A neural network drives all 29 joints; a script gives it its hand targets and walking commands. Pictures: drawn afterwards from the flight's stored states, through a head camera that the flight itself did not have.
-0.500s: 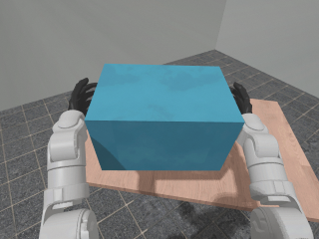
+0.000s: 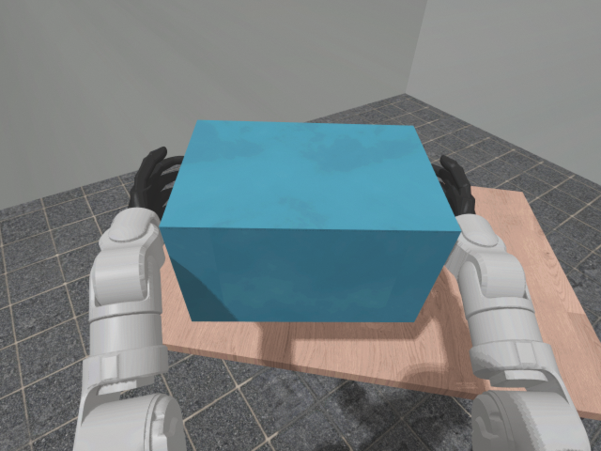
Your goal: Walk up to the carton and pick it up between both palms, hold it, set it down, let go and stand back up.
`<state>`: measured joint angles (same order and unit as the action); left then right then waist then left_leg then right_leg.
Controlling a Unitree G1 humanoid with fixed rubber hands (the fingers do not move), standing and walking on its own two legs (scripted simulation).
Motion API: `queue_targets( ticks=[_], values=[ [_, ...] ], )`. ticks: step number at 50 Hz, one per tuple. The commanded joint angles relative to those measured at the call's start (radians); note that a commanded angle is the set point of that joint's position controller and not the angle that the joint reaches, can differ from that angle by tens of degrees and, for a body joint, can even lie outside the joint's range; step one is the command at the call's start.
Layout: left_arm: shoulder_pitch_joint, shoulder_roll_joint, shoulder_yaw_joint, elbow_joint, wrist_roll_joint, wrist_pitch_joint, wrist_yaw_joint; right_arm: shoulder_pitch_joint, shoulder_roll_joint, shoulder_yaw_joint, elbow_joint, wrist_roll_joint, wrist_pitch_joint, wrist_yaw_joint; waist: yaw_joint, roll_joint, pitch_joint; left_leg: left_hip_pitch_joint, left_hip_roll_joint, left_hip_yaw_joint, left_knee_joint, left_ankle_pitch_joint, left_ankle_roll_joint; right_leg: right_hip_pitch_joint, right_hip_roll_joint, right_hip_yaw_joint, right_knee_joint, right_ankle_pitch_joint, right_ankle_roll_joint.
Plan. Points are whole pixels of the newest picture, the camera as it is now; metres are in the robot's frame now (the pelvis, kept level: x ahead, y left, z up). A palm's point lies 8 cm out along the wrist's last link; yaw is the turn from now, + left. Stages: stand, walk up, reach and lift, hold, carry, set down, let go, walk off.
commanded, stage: hold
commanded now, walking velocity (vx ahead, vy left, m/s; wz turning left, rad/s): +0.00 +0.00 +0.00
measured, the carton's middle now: (305, 220) +0.37 -0.01 +0.15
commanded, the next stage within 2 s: set down in 0.92 s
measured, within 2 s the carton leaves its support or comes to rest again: neither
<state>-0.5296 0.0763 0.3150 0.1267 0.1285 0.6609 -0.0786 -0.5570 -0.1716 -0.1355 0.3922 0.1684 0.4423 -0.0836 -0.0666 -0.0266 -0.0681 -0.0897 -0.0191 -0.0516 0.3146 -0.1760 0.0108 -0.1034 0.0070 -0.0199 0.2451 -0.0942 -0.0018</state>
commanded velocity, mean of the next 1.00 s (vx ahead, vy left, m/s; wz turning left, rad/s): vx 0.00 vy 0.00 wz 0.00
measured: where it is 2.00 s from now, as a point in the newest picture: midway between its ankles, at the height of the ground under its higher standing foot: outside the picture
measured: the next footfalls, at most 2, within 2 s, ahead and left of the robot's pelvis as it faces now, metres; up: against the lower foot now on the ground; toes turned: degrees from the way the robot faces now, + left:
none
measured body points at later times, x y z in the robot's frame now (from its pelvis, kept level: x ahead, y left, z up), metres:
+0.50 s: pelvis +0.00 +0.00 +0.00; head -0.04 +0.02 +0.45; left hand +0.37 +0.19 +0.18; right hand +0.36 -0.21 +0.17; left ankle +0.00 +0.11 -0.75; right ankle +0.03 -0.12 -0.75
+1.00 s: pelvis +0.00 +0.00 +0.00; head -0.04 +0.02 +0.45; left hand +0.37 +0.19 +0.18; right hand +0.36 -0.21 +0.18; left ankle +0.00 +0.11 -0.75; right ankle +0.03 -0.12 -0.75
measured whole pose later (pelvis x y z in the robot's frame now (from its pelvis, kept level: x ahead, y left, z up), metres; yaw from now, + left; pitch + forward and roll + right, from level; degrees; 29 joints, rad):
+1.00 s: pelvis +0.00 +0.00 +0.00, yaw +0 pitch -3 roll -1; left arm -0.53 0.08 0.31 0.13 0.13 0.65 -0.08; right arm -0.55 -0.17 -0.14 0.39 0.17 0.44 -0.08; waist -0.07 -0.03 -0.07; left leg -0.09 -0.02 -0.05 0.31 -0.17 0.01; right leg -0.10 0.01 -0.02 0.25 -0.10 0.00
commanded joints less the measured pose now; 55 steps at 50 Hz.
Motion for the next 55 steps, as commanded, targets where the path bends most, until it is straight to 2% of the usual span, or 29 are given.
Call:
queue_targets(
  ticks=[1,49,52,55],
  values=[
    [-0.613,-0.453,-0.475,-0.158,-0.135,-0.051,-0.128,-0.747,0.49,0.397,-0.345,0.121,-0.068,0.152,-0.004,0.036,-0.357,-0.024,-0.034,0.044,-0.037,0.224,-0.051,0.259,0.04,-0.009,0.026,0.178,0.001],
    [-0.623,-0.455,-0.475,-0.165,-0.139,-0.067,-0.131,-0.748,0.495,0.393,-0.367,0.118,-0.084,0.152,-0.008,0.035,-0.371,-0.011,-0.037,0.045,-0.034,0.224,-0.052,0.259,0.04,-0.015,0.03,0.191,0.005],
    [-0.627,-0.453,-0.462,-0.159,-0.134,-0.108,-0.137,-0.729,0.49,0.367,-0.374,0.091,-0.123,0.16,-0.014,0.04,-0.37,0.007,-0.042,0.045,-0.036,0.207,-0.057,0.261,0.038,-0.029,0.031,0.186,0.01],
    [-0.597,-0.432,-0.413,-0.102,-0.092,-0.167,-0.157,-0.675,0.469,0.303,-0.316,0.009,-0.193,0.176,-0.025,0.045,-0.307,0.023,-0.038,0.05,-0.059,0.133,-0.056,0.247,0.028,-0.048,0.016,0.11,0.012]
  ],
)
